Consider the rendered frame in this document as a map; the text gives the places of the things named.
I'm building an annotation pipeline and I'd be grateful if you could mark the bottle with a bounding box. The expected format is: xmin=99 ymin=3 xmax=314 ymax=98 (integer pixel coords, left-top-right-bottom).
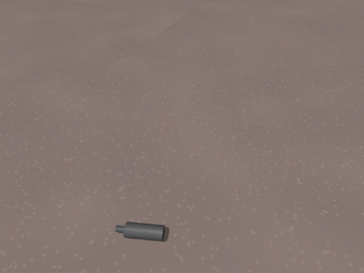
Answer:
xmin=115 ymin=222 xmax=165 ymax=241

